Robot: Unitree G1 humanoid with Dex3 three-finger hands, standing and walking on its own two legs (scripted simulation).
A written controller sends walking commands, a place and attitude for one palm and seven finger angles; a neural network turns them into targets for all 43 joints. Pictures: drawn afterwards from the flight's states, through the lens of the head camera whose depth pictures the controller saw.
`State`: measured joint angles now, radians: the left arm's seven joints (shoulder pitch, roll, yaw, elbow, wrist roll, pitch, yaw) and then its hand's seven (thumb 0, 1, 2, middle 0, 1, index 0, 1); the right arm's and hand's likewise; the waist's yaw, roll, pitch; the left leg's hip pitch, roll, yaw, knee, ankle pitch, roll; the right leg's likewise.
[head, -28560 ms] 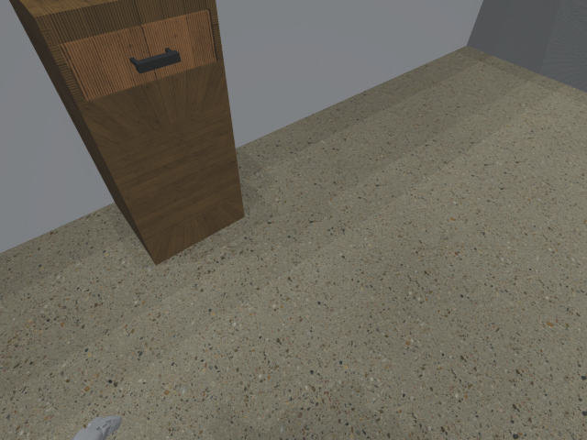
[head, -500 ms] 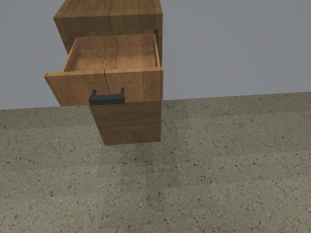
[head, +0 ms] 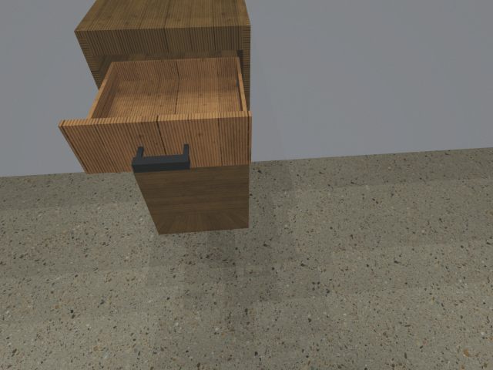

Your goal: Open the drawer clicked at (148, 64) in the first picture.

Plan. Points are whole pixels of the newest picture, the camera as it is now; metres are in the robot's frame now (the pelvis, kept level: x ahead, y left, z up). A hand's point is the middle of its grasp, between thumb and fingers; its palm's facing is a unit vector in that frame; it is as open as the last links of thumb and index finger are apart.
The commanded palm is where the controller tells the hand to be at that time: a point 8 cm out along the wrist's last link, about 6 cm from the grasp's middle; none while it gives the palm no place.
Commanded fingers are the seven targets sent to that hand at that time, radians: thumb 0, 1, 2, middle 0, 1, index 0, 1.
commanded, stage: look to check the result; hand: left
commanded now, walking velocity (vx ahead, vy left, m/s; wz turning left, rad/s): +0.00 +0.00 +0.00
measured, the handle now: (162, 156) +0.52 +0.21 +0.03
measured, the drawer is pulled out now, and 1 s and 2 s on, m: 0.29 0.29 0.29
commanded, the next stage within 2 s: stand and wait in 0.56 s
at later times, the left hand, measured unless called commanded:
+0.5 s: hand out of the picture +0.03 +0.16 -0.17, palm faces +0.02 -0.98 -0.22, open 7.4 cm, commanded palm none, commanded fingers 0.00 0.90 0.90 -0.20 -0.30 -0.20 -0.30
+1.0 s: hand out of the picture +0.06 +0.17 -0.17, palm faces +0.01 -0.97 -0.25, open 7.4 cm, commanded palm none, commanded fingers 0.00 0.90 0.90 -0.20 -0.30 -0.20 -0.30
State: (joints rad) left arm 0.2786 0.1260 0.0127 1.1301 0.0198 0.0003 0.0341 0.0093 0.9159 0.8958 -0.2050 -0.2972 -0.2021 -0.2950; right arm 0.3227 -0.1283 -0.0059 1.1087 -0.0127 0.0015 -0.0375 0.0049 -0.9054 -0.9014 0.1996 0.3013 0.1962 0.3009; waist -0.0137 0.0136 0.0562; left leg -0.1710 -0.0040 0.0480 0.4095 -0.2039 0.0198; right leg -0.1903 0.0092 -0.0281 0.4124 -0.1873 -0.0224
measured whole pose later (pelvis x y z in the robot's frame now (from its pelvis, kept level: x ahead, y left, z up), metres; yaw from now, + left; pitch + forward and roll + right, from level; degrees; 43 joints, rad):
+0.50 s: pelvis +0.01 -0.01 +0.00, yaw +0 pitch -2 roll +0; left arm 0.24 0.15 0.02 1.13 0.02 -0.01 0.03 0.00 0.91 0.90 -0.20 -0.30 -0.20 -0.29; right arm 0.27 -0.16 -0.01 1.12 -0.01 0.00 -0.04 0.00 -0.90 -0.90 0.20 0.30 0.20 0.30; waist -0.01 0.02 0.07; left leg -0.14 0.02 0.04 0.39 -0.21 0.00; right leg -0.16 0.03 -0.04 0.39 -0.20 -0.04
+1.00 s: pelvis +0.03 -0.02 +0.00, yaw +0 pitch -2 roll +0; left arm 0.19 0.20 0.02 1.12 0.02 -0.02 0.03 0.01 0.91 0.90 -0.21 -0.30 -0.20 -0.30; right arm 0.21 -0.21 -0.01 1.11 -0.01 0.00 -0.03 0.01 -0.90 -0.90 0.20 0.30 0.20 0.30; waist -0.01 0.02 0.07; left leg -0.11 0.03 0.03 0.35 -0.21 -0.02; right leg -0.13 0.05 -0.04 0.35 -0.20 -0.06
